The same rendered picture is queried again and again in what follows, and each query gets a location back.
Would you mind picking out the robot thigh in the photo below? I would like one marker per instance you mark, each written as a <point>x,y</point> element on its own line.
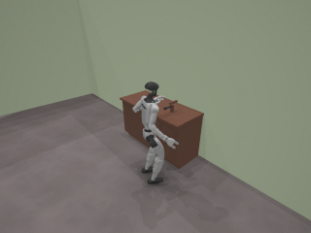
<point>152,150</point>
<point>158,147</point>

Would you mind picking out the robot left hand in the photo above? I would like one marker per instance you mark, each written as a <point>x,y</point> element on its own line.
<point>158,99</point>

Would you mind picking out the robot right upper arm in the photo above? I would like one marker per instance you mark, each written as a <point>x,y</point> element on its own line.
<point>154,109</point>

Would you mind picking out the right robot thigh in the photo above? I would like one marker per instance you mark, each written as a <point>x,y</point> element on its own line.
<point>158,147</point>

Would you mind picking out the left robot thigh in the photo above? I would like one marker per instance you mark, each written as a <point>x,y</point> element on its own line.
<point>152,150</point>

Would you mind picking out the robot right forearm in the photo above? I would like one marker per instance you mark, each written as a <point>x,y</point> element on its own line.
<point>159,134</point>

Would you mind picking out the robot left upper arm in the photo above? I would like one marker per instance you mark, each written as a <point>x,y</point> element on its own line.
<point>138,105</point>

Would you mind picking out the counter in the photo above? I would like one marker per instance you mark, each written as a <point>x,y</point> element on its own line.
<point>181,123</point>

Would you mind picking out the robot right hand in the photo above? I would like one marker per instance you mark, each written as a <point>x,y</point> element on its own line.
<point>170,143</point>

